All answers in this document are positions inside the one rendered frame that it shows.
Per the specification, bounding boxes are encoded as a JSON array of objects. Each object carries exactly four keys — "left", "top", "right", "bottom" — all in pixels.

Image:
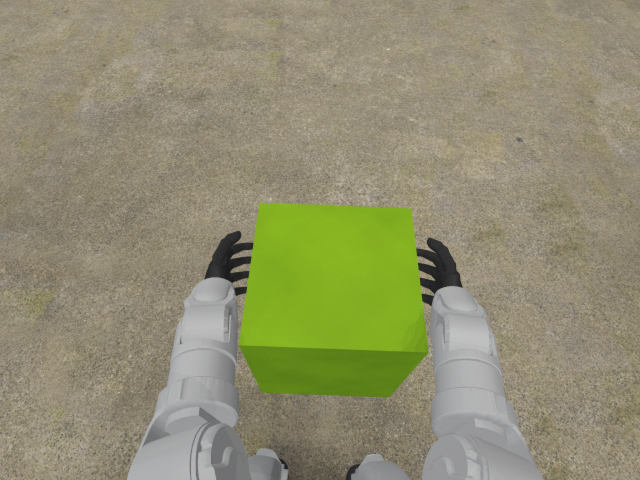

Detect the robot left forearm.
[{"left": 127, "top": 277, "right": 239, "bottom": 479}]

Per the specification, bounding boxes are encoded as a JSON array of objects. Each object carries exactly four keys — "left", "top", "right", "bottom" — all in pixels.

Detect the right robot shin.
[{"left": 358, "top": 454, "right": 384, "bottom": 469}]

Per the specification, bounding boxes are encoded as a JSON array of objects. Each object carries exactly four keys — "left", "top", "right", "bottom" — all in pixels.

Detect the carton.
[{"left": 239, "top": 203, "right": 429, "bottom": 397}]

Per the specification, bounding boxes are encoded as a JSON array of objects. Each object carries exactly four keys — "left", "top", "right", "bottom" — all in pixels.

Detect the right robot upper arm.
[{"left": 422, "top": 432, "right": 544, "bottom": 480}]

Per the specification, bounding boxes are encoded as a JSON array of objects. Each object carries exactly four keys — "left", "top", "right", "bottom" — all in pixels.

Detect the right robot hand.
[{"left": 416, "top": 238, "right": 463, "bottom": 307}]

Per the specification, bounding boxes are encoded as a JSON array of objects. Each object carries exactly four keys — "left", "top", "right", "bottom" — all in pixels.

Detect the left robot upper arm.
[{"left": 127, "top": 422, "right": 252, "bottom": 480}]

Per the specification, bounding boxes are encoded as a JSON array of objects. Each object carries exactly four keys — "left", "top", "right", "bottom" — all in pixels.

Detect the robot left foot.
[{"left": 279, "top": 458, "right": 289, "bottom": 479}]

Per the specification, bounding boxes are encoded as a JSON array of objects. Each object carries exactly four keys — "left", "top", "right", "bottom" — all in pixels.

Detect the left robot hand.
[{"left": 204, "top": 231, "right": 253, "bottom": 296}]

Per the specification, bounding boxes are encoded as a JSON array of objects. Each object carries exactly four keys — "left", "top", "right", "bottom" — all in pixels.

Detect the robot right forearm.
[{"left": 429, "top": 286, "right": 539, "bottom": 471}]

